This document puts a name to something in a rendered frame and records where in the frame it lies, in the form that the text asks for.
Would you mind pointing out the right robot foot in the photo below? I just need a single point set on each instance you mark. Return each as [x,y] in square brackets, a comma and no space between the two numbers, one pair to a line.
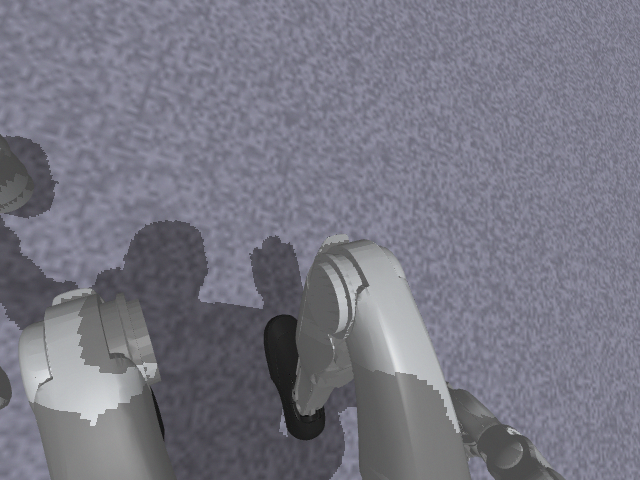
[282,358]

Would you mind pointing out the right robot arm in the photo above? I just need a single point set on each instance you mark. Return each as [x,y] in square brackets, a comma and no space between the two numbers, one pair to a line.
[511,456]

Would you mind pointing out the cup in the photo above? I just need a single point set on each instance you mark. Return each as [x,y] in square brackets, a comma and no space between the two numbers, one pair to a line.
[16,185]

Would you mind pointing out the right robot hand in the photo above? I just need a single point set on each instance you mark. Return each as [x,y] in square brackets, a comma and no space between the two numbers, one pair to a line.
[473,418]

